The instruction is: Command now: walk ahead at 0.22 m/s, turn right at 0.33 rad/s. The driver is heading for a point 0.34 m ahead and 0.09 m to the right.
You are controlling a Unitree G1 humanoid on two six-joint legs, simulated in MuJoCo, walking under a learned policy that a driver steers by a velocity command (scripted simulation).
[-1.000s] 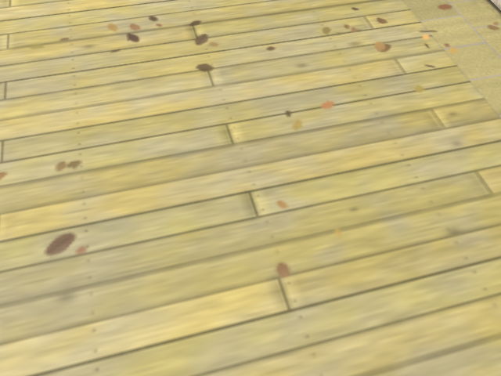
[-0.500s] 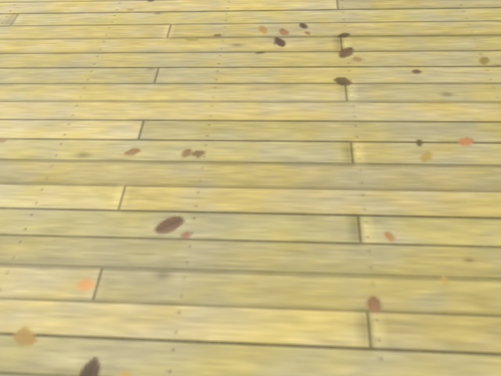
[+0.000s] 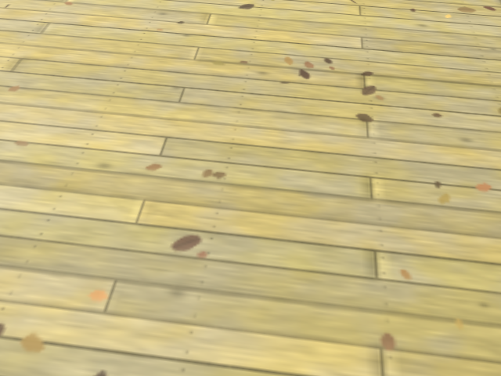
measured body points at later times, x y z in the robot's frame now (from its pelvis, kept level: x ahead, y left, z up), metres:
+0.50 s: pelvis +0.14 -0.12 +0.01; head +0.17 -0.15 +0.46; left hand +0.29 +0.13 -0.09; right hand +0.23 -0.43 -0.10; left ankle +0.26 +0.03 -0.67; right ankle +0.09 -0.18 -0.74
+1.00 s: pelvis +0.30 -0.16 -0.01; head +0.32 -0.18 +0.44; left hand +0.49 +0.06 -0.13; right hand +0.35 -0.44 -0.13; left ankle +0.41 -0.09 -0.74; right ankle +0.26 -0.29 -0.74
